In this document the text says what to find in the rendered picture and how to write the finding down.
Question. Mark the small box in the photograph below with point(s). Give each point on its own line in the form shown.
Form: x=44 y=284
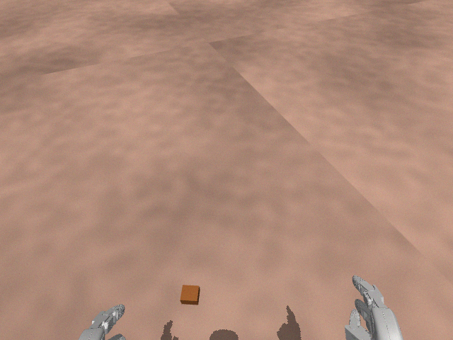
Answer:
x=190 y=294

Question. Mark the left robot hand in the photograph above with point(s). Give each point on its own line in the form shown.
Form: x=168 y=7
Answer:
x=103 y=323

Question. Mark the right robot hand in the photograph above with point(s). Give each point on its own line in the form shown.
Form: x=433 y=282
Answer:
x=380 y=320

